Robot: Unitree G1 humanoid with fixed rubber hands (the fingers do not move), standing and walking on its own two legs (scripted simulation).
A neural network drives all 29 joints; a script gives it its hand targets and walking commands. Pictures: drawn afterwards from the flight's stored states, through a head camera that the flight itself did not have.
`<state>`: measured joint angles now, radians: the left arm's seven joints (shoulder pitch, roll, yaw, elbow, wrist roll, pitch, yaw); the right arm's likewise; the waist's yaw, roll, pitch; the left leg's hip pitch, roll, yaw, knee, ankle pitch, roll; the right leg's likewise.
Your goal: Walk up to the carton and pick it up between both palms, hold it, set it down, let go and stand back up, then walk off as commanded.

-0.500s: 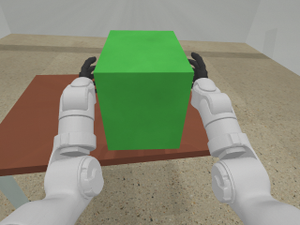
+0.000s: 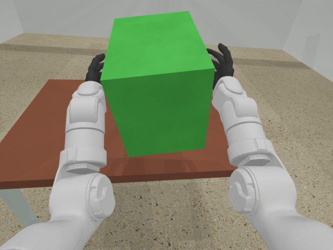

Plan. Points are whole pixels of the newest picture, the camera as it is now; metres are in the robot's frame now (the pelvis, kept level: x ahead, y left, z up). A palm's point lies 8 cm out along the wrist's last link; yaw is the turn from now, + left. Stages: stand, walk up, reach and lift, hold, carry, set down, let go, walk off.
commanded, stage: set down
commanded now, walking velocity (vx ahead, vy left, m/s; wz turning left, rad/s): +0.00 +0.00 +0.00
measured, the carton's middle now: (159, 82) +0.46 +0.02 +0.24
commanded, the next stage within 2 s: none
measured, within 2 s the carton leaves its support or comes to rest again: neither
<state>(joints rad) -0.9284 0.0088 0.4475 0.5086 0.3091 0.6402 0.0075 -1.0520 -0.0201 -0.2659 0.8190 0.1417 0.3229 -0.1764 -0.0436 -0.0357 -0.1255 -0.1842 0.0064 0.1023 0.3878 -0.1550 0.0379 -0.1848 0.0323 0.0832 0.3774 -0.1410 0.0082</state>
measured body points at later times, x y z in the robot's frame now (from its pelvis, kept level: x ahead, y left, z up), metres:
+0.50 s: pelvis +0.03 +0.01 +0.00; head +0.00 +0.05 +0.45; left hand +0.45 +0.17 +0.19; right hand +0.44 -0.12 +0.20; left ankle +0.04 +0.10 -0.74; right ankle +0.04 -0.12 -0.74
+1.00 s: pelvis +0.03 +0.00 +0.00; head +0.01 +0.04 +0.45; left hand +0.44 +0.19 +0.17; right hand +0.46 -0.10 +0.19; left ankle +0.04 +0.09 -0.74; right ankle +0.04 -0.12 -0.74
